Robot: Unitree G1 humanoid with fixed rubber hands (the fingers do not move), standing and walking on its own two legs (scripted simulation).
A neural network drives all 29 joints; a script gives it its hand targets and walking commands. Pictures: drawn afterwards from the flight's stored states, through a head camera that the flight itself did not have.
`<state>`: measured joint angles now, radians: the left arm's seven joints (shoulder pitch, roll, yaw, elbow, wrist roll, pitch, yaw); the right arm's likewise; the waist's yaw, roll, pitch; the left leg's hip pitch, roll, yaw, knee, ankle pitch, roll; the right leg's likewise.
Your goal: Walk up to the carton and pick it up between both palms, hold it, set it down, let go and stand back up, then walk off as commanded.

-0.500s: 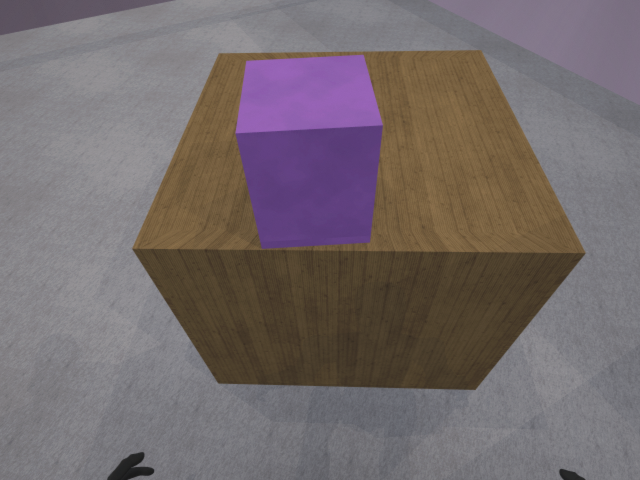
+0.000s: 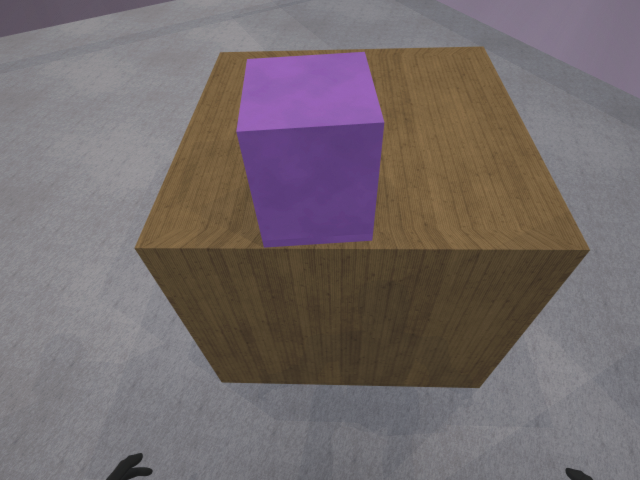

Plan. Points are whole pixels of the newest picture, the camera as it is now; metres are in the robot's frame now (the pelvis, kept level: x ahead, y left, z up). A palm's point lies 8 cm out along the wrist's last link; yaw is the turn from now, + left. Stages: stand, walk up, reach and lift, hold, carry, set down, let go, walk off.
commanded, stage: walk up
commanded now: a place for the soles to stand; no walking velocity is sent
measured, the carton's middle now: (312, 153) +0.61 +0.06 +0.05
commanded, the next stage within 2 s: none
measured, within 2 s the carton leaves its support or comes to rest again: neither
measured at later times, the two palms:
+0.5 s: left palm out of the picture +0.10 +0.38 -0.12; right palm out of the picture +0.09 -0.24 -0.12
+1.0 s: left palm (75, 472) +0.14 +0.36 -0.11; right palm out of the picture +0.12 -0.25 -0.10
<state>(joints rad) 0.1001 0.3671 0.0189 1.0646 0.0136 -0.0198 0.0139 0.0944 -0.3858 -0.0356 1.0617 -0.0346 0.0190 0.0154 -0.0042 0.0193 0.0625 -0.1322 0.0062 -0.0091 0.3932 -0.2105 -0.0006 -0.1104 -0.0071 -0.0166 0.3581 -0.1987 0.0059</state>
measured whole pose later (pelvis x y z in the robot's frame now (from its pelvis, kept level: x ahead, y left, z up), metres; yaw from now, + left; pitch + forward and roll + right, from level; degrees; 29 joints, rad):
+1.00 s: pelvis +0.03 +0.07 +0.00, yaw -1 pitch -3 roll +0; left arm 0.06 0.36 0.01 1.08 0.00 -0.01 0.00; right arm 0.08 -0.38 -0.02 1.09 -0.01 -0.03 -0.01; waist -0.01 -0.01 0.05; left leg -0.05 -0.02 0.03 0.34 -0.23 0.02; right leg -0.09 0.00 0.03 0.36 -0.22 0.00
